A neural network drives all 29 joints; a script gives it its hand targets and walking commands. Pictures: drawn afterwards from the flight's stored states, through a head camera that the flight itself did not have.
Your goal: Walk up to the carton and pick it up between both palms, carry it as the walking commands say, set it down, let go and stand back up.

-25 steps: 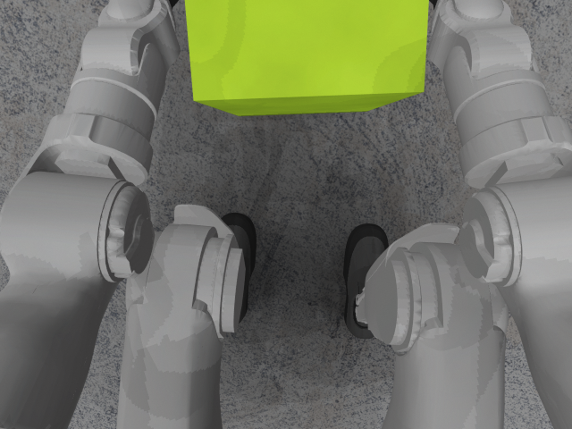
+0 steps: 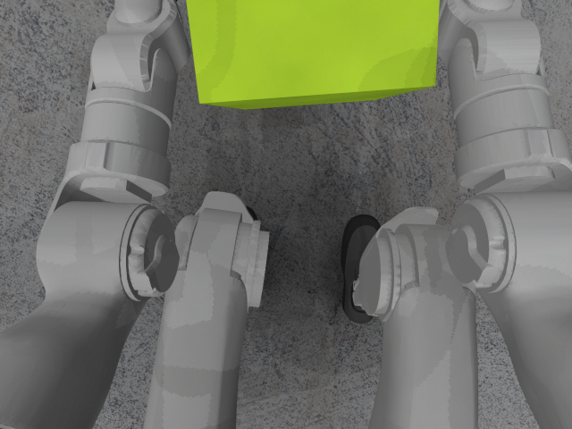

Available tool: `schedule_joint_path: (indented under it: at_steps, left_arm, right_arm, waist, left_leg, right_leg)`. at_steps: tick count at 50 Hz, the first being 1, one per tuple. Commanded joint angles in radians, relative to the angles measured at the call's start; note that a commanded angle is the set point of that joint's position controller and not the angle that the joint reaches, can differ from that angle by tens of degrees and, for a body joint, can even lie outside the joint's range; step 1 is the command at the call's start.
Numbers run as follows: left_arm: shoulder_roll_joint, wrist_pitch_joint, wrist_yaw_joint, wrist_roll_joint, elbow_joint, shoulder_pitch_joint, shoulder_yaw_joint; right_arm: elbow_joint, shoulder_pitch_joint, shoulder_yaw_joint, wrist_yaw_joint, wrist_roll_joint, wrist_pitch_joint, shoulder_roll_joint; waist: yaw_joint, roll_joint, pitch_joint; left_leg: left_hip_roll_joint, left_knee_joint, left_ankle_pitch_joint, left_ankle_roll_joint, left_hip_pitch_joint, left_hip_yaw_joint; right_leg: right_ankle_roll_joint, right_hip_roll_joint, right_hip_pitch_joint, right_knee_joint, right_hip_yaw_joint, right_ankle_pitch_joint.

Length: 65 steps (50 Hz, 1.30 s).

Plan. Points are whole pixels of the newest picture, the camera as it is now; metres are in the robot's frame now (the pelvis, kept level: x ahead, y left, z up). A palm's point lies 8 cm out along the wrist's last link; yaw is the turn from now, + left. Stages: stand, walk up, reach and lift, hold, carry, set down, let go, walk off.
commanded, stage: reach and lift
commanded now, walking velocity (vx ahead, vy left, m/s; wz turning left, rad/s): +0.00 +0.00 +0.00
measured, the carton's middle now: (306, 2) +0.55 +0.03 -0.20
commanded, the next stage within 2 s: none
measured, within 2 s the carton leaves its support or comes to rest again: neither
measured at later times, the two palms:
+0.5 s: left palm out of the picture +0.52 +0.17 -0.09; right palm out of the picture +0.56 -0.12 -0.09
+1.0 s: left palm out of the picture +0.51 +0.18 -0.03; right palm out of the picture +0.54 -0.11 -0.02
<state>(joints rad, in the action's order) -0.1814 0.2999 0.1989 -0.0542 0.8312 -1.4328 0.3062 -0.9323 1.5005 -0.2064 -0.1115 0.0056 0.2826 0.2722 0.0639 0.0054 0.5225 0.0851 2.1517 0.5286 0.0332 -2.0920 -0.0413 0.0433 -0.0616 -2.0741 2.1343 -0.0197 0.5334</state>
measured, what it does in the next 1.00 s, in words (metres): rises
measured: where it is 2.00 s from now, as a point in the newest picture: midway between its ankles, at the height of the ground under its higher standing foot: (295, 281)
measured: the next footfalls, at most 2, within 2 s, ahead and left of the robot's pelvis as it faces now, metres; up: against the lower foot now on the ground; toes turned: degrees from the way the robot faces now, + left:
none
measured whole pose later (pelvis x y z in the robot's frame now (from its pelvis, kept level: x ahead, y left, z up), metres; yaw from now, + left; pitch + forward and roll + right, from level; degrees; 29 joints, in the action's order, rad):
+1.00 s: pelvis -0.01 -0.01 +0.09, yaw +0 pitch +24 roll -1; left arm -0.08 0.46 0.14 0.07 0.53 -1.30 0.44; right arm -0.65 1.38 -0.29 -0.09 -0.08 0.45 0.17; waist 0.06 0.00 0.52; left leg 0.07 1.87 0.48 0.05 -1.81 -0.06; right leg 0.03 -0.07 -1.80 1.86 -0.02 0.47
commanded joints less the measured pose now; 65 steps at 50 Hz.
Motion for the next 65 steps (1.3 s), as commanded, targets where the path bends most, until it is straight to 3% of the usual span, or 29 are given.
schedule_joint_path:
  at_steps: [1, 2, 3, 4, 11, 12, 13, 16, 19, 21, 23, 25, 26, 31, 32, 36, 39, 44, 45, 49, 52, 53, 54, 55, 57, 58, 62, 63, 65]
  left_arm:
    - [0.997, -0.015, -0.313, -0.120, -0.270, -0.842, -0.476]
    - [1.028, -0.008, -0.310, -0.126, -0.324, -0.842, -0.496]
    - [1.019, 0.000, -0.311, -0.128, -0.281, -0.826, -0.496]
    - [1.031, 0.004, -0.314, -0.121, -0.294, -0.816, -0.504]
    - [1.032, 0.011, -0.344, -0.112, -0.333, -0.798, -0.521]
    - [1.041, 0.011, -0.342, -0.103, -0.355, -0.781, -0.532]
    - [1.035, 0.009, -0.343, -0.109, -0.372, -0.776, -0.539]
    - [1.003, 0.018, -0.334, -0.115, -0.429, -0.739, -0.561]
    - [1.024, 0.033, -0.323, -0.104, -0.450, -0.675, -0.566]
    - [1.003, 0.039, -0.315, -0.100, -0.487, -0.669, -0.577]
    - [0.975, 0.043, -0.314, -0.071, -0.431, -0.688, -0.549]
    - [0.989, 0.042, -0.316, -0.074, -0.462, -0.687, -0.557]
    - [0.968, 0.044, -0.320, -0.068, -0.404, -0.680, -0.532]
    - [1.028, 0.063, -0.347, -0.035, -0.359, -0.702, -0.506]
    - [1.014, 0.065, -0.356, -0.029, -0.294, -0.701, -0.472]
    - [1.072, 0.080, -0.372, -0.045, -0.355, -0.718, -0.505]
    - [1.104, 0.099, -0.363, -0.074, -0.419, -0.766, -0.558]
    - [1.102, 0.131, -0.345, -0.093, -0.437, -0.767, -0.580]
    - [1.099, 0.131, -0.344, -0.075, -0.430, -0.750, -0.569]
    - [1.106, 0.134, -0.340, -0.085, -0.439, -0.706, -0.573]
    - [1.111, 0.134, -0.339, -0.072, -0.441, -0.687, -0.580]
    - [1.109, 0.131, -0.342, -0.073, -0.425, -0.674, -0.572]
    - [1.109, 0.131, -0.349, -0.052, -0.399, -0.639, -0.548]
    - [1.105, 0.124, -0.352, -0.042, -0.386, -0.656, -0.530]
    - [1.131, 0.120, -0.356, -0.058, -0.419, -0.628, -0.560]
    - [1.135, 0.116, -0.359, -0.063, -0.434, -0.622, -0.562]
    - [1.143, 0.124, -0.363, -0.063, -0.428, -0.620, -0.587]
    - [1.127, 0.119, -0.367, -0.068, -0.456, -0.636, -0.574]
    - [1.120, 0.122, -0.369, -0.067, -0.442, -0.641, -0.587]
  right_arm:
    - [0.304, 0.823, 0.343, 0.270, 0.135, -0.037, -0.994]
    - [0.345, 0.804, 0.353, 0.272, 0.141, -0.033, -1.016]
    - [0.306, 0.796, 0.346, 0.272, 0.139, -0.027, -0.990]
    - [0.346, 0.795, 0.372, 0.271, 0.149, -0.023, -1.010]
    - [0.291, 0.661, 0.370, 0.261, 0.111, 0.010, -1.094]
    - [0.310, 0.637, 0.384, 0.257, 0.117, 0.012, -1.131]
    - [0.331, 0.641, 0.398, 0.249, 0.117, 0.015, -1.137]
    - [0.407, 0.637, 0.437, 0.230, 0.138, 0.027, -1.137]
    - [0.527, 0.675, 0.489, 0.216, 0.164, 0.028, -1.144]
    - [0.557, 0.696, 0.498, 0.211, 0.166, 0.028, -1.110]
    - [0.502, 0.706, 0.484, 0.211, 0.152, 0.036, -1.115]
    - [0.473, 0.652, 0.472, 0.211, 0.146, 0.038, -1.132]
    - [0.422, 0.645, 0.464, 0.211, 0.132, 0.043, -1.136]
    - [0.328, 0.615, 0.387, 0.235, 0.073, 0.056, -1.158]
    - [0.252, 0.581, 0.353, 0.241, 0.038, 0.065, -1.146]
    - [0.360, 0.673, 0.371, 0.255, 0.068, 0.062, -1.162]
    - [0.401, 0.689, 0.383, 0.262, 0.079, 0.076, -1.144]
    - [0.443, 0.689, 0.397, 0.263, 0.085, 0.109, -1.132]
    - [0.429, 0.682, 0.396, 0.266, 0.093, 0.109, -1.143]
    - [0.494, 0.723, 0.427, 0.269, 0.115, 0.110, -1.145]
    - [0.469, 0.652, 0.430, 0.272, 0.109, 0.115, -1.174]
    - [0.414, 0.615, 0.415, 0.273, 0.094, 0.122, -1.188]
    - [0.416, 0.615, 0.421, 0.274, 0.099, 0.122, -1.208]
    - [0.361, 0.592, 0.405, 0.277, 0.084, 0.122, -1.227]
    - [0.416, 0.597, 0.427, 0.273, 0.088, 0.114, -1.233]
    - [0.440, 0.597, 0.443, 0.267, 0.097, 0.110, -1.243]
    - [0.430, 0.564, 0.422, 0.266, 0.086, 0.110, -1.232]
    - [0.423, 0.541, 0.423, 0.265, 0.070, 0.117, -1.242]
    - [0.427, 0.545, 0.431, 0.261, 0.073, 0.118, -1.244]
  waist:
    - [-0.013, 0.012, -2.040]
    - [-0.025, 0.018, -2.118]
    - [-0.041, 0.022, -2.079]
    - [-0.010, 0.024, -2.104]
    - [-0.037, -0.008, -2.141]
    - [0.008, -0.009, -2.179]
    - [-0.006, -0.033, -2.219]
    - [0.011, -0.063, -2.322]
    - [0.057, -0.079, -2.403]
    - [0.056, -0.072, -2.378]
    - [0.093, -0.079, -2.283]
    - [0.064, -0.062, -2.274]
    - [0.081, -0.083, -2.209]
    - [0.040, -0.026, -2.123]
    - [0.030, -0.054, -2.046]
    - [0.022, -0.010, -2.231]
    - [-0.007, 0.035, -2.372]
    - [-0.030, 0.007, -2.401]
    - [-0.007, 0.023, -2.370]
    - [0.007, -0.026, -2.404]
    - [0.016, 0.000, -2.404]
    - [0.011, -0.032, -2.358]
    - [0.049, -0.023, -2.336]
    - [0.039, -0.040, -2.275]
    - [0.024, -0.057, -2.365]
    - [0.052, -0.044, -2.371]
    - [0.012, 0.002, -2.351]
    - [0.012, -0.036, -2.355]
    - [0.021, -0.013, -2.344]
  left_leg:
    - [0.042, -0.210, -0.299, 0.012, 0.821, 0.105]
    - [0.046, -0.224, -0.317, 0.015, 0.865, 0.097]
    - [0.047, -0.219, -0.312, 0.018, 0.842, 0.097]
    - [0.049, -0.222, -0.325, 0.013, 0.848, 0.107]
    - [0.051, -0.230, -0.358, 0.016, 0.755, 0.129]
    - [0.055, -0.236, -0.394, 0.015, 0.777, 0.140]
    - [0.058, -0.232, -0.409, 0.013, 0.766, 0.144]
    - [0.059, -0.250, -0.479, 0.002, 0.832, 0.129]
    - [0.064, -0.266, -0.491, 0.000, 0.866, 0.132]
    - [0.060, -0.286, -0.490, 0.001, 0.886, 0.127]
    - [0.059, -0.312, -0.398, -0.006, 0.832, 0.133]
    - [0.061, -0.335, -0.395, -0.003, 0.831, 0.129]
    - [0.059, -0.328, -0.344, -0.004, 0.783, 0.136]
    - [0.059, -0.390, -0.225, 0.002, 0.778, 0.131]
    - [0.059, -0.388, -0.183, 0.004, 0.728, 0.131]
    - [0.061, -0.412, -0.243, 0.011, 0.844, 0.122]
    - [0.065, -0.422, -0.275, 0.020, 0.969, 0.112]
    - [0.060, -0.467, -0.262, 0.021, 1.022, 0.094]
    - [0.062, -0.471, -0.241, 0.018, 0.990, 0.106]
    - [0.068, -0.500, -0.277, 0.009, 1.034, 0.095]
    - [0.069, -0.504, -0.314, 0.012, 1.052, 0.100]
    - [0.066, -0.524, -0.291, 0.007, 1.030, 0.098]
    - [0.070, -0.528, -0.275, 0.005, 1.008, 0.109]
    - [0.067, -0.533, -0.252, 0.004, 0.952, 0.114]
    - [0.074, -0.543, -0.288, -0.002, 1.008, 0.100]
    - [0.081, -0.539, -0.302, 0.000, 1.010, 0.116]
    - [0.071, -0.579, -0.297, 0.011, 1.053, 0.101]
    - [0.071, -0.582, -0.302, 0.009, 1.062, 0.098]
    - [0.073, -0.590, -0.278, 0.007, 1.056, 0.105]
  right_leg:
    - [-0.068, -0.075, 0.550, -0.145, 0.143, -0.194]
    - [-0.074, -0.086, 0.583, -0.147, 0.136, -0.220]
    - [-0.078, -0.078, 0.561, -0.152, 0.142, -0.205]
    - [-0.070, -0.090, 0.586, -0.158, 0.128, -0.223]
    - [-0.054, -0.101, 0.694, -0.193, 0.107, -0.314]
    - [-0.050, -0.102, 0.738, -0.203, 0.100, -0.345]
    - [-0.046, -0.108, 0.783, -0.209, 0.099, -0.375]
    - [-0.034, -0.112, 0.838, -0.212, 0.086, -0.443]
    - [-0.029, -0.118, 0.901, -0.237, 0.075, -0.457]
    - [-0.035, -0.119, 0.892, -0.253, 0.067, -0.449]
    - [-0.033, -0.119, 0.861, -0.271, 0.066, -0.364]
    - [-0.032, -0.124, 0.881, -0.297, 0.066, -0.368]
    - [-0.034, -0.112, 0.849, -0.306, 0.051, -0.315]
    - [-0.048, -0.114, 0.809, -0.356, 0.062, -0.200]
    - [-0.048, -0.112, 0.758, -0.366, 0.076, -0.151]
    - [-0.050, -0.115, 0.820, -0.370, 0.087, -0.203]
    - [-0.060, -0.115, 0.837, -0.374, 0.103, -0.216]
    - [-0.062, -0.121, 0.869, -0.412, 0.103, -0.209]
    - [-0.064, -0.122, 0.866, -0.418, 0.094, -0.192]
    - [-0.053, -0.124, 0.918, -0.449, 0.094, -0.221]
    - [-0.059, -0.126, 0.935, -0.466, 0.077, -0.252]
    - [-0.053, -0.126, 0.942, -0.481, 0.079, -0.236]
    - [-0.049, -0.125, 0.950, -0.488, 0.069, -0.216]
    - [-0.044, -0.125, 0.933, -0.496, 0.075, -0.208]
    - [-0.042, -0.126, 1.008, -0.503, 0.071, -0.252]
    - [-0.042, -0.126, 1.034, -0.514, 0.063, -0.259]
    - [-0.045, -0.126, 1.027, -0.542, 0.062, -0.265]
    - [-0.044, -0.127, 1.043, -0.549, 0.059, -0.268]
    - [-0.045, -0.121, 1.053, -0.567, 0.052, -0.252]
